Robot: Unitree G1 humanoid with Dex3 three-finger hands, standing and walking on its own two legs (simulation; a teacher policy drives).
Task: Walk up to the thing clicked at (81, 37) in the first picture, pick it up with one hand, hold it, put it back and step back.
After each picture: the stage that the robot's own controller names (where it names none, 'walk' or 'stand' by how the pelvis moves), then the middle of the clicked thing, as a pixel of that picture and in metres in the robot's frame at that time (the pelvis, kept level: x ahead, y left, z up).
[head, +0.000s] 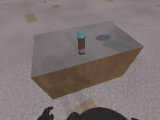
stand; (81, 43) +0.67 +0.13 +0.01
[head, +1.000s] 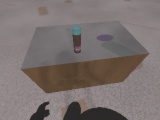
walk; (77, 41) +0.63 +0.18 +0.05
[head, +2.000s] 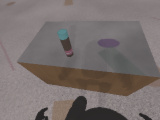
walk; (66, 44) +0.54 +0.26 +0.04
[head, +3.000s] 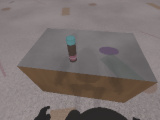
stand; (72, 50) +0.55 +0.19 +0.03
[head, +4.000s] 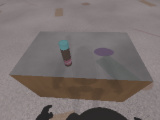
stand; (66, 54) +0.50 +0.23 +0.02
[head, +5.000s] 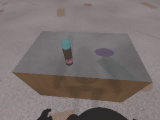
stand; (67, 53) +0.52 +0.22 +0.01
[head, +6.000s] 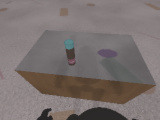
stand; (70, 53) +0.52 +0.20 +0.01
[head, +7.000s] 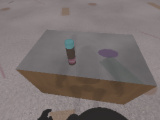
stand; (70, 53) +0.52 +0.20 +0.01
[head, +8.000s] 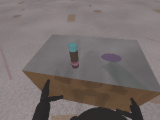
rise first; (74, 56) +0.52 +0.19 +0.01
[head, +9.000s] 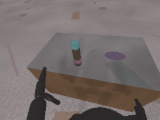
go down; (76, 54) +0.53 +0.18 +0.02
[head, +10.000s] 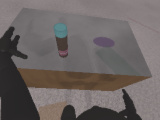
go down; (62, 43) +0.51 +0.17 +0.06
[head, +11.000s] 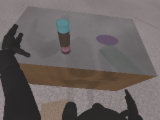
approach; (64, 39) +0.53 +0.17 +0.08
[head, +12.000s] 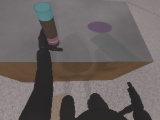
close; (49, 29) +0.55 +0.19 +0.11
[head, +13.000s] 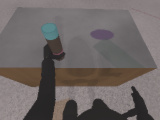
lift; (55, 45) +0.47 +0.19 +0.10
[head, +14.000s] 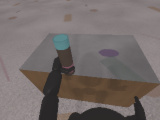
lift; (65, 58) +0.33 +0.16 +0.20
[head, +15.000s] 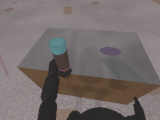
hold; (62, 60) +0.32 +0.18 +0.17
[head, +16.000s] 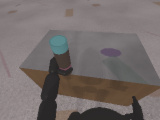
hold; (63, 59) +0.31 +0.17 +0.20
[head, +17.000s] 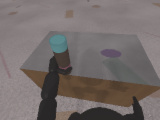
crouch; (62, 58) +0.32 +0.17 +0.20
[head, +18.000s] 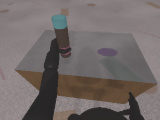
crouch; (63, 39) +0.45 +0.18 +0.22
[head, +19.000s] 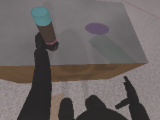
lower; (48, 33) +0.53 +0.19 +0.09
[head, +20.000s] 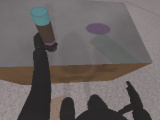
lower; (47, 34) +0.53 +0.20 +0.11
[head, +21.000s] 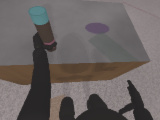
lower; (46, 33) +0.53 +0.20 +0.11
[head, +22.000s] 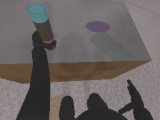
lower; (45, 32) +0.53 +0.20 +0.11
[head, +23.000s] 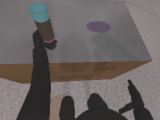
loosen; (46, 31) +0.54 +0.20 +0.11
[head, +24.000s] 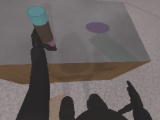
withdraw; (45, 33) +0.53 +0.21 +0.11
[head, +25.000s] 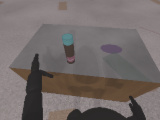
sink last; (69, 50) +0.50 +0.18 +0.06
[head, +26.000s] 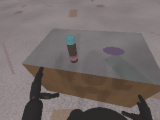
stand; (72, 50) +0.53 +0.20 +0.06
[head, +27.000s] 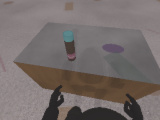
stand; (70, 47) +0.51 +0.20 +0.08
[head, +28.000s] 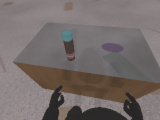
stand; (69, 47) +0.52 +0.20 +0.08
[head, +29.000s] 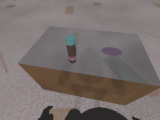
stand; (71, 50) +0.52 +0.19 +0.04
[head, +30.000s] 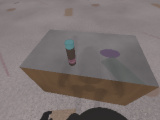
stand; (71, 54) +0.52 +0.20 +0.01
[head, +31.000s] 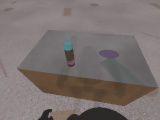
stand; (69, 55) +0.51 +0.21 +0.01
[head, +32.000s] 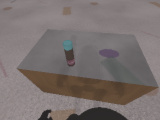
stand; (69, 54) +0.50 +0.21 +0.01
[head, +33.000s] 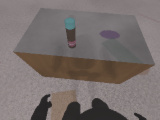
walk; (71, 35) +0.61 +0.18 +0.03
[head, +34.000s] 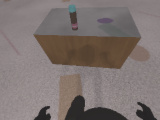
walk; (73, 18) +0.94 +0.27 +0.04
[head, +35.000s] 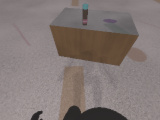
stand; (85, 15) +1.19 +0.17 +0.04
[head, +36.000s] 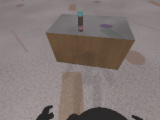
stand; (80, 22) +1.13 +0.20 +0.01
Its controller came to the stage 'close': yes
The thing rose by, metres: 0.21
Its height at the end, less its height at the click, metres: +0.00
